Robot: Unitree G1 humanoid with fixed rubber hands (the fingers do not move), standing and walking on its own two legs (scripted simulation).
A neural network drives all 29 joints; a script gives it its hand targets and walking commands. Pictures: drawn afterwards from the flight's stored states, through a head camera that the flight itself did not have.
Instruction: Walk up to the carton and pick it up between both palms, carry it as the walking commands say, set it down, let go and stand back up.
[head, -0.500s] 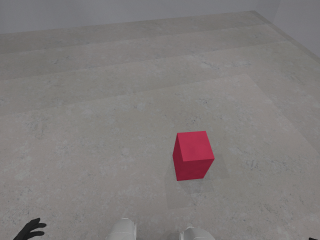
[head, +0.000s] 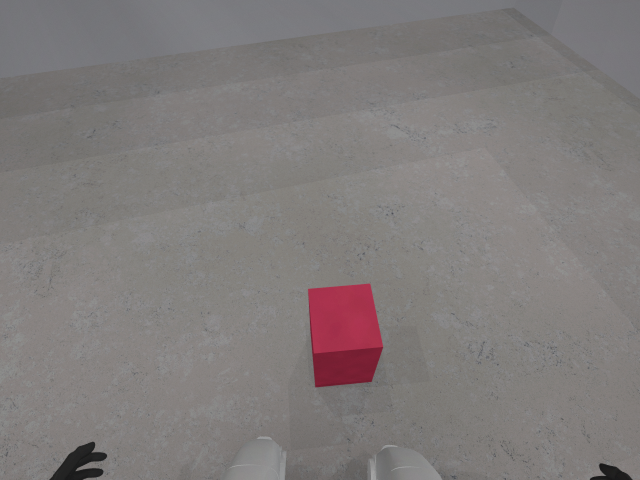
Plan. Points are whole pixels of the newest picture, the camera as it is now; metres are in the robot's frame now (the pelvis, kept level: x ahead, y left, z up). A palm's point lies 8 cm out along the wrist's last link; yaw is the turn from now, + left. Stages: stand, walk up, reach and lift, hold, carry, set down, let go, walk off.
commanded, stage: walk up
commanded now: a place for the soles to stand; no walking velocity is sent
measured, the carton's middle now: (341, 337) +0.53 -0.05 -0.59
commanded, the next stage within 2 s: none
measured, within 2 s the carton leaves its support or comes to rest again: neither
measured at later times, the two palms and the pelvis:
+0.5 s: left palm out of the picture +0.05 +0.36 -0.07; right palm (557, 417) +0.19 -0.29 -0.07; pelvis +0.01 +0.01 +0.01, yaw +5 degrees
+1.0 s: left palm out of the picture +0.11 +0.36 -0.05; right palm (616, 453) +0.14 -0.32 -0.03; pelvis +0.02 +0.01 +0.04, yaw +3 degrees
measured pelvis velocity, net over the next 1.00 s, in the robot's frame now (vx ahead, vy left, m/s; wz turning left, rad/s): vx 0.02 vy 0.01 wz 0.05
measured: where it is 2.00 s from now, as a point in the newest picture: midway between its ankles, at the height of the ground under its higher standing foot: outside the picture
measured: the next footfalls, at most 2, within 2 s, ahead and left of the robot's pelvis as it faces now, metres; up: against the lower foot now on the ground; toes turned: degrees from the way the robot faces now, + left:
left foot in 0.26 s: +0.08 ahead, +0.13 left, +0.00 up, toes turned +5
right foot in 1.20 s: +0.17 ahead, -0.19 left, +0.00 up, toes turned +8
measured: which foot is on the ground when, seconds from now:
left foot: up 0.00-0.24, down 0.26-1.00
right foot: down 0.00-0.90, up 0.92-1.00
